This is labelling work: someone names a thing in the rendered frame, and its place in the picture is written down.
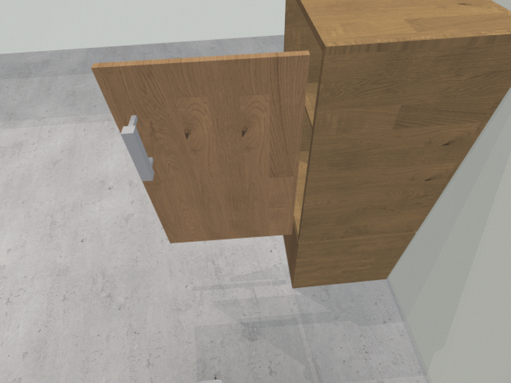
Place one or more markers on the cupboard door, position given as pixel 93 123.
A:
pixel 225 136

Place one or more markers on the handle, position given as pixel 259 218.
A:
pixel 142 162

